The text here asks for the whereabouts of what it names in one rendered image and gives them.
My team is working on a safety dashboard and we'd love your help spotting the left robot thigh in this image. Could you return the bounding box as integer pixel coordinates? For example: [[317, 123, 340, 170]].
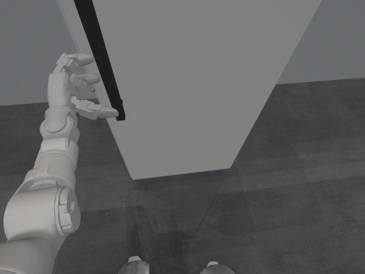
[[118, 260, 149, 274]]

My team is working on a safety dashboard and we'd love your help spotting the right robot shin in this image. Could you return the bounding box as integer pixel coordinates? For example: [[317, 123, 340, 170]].
[[207, 261, 218, 267]]

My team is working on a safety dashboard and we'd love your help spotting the robot left upper arm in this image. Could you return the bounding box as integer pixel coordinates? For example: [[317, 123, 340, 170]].
[[0, 186, 80, 274]]

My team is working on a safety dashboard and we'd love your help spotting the left robot forearm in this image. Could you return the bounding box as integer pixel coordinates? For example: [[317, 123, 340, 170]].
[[3, 106, 80, 239]]

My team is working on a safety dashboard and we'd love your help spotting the fridge door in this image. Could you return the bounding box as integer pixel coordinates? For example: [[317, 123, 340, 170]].
[[59, 0, 322, 180]]

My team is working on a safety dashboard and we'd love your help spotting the handle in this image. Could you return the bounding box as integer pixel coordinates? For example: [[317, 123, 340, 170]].
[[74, 0, 125, 121]]

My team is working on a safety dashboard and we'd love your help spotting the left robot hand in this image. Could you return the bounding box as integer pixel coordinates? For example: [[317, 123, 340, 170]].
[[47, 53, 119, 120]]

